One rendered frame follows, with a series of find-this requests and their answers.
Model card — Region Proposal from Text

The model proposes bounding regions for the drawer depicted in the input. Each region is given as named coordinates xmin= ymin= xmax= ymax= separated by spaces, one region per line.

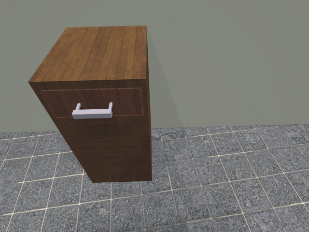
xmin=41 ymin=87 xmax=142 ymax=117

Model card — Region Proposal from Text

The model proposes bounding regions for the handle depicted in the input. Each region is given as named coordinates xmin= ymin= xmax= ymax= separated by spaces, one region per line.
xmin=72 ymin=102 xmax=113 ymax=119

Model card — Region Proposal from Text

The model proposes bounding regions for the cabinet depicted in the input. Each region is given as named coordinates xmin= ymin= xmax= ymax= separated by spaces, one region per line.
xmin=28 ymin=26 xmax=152 ymax=183

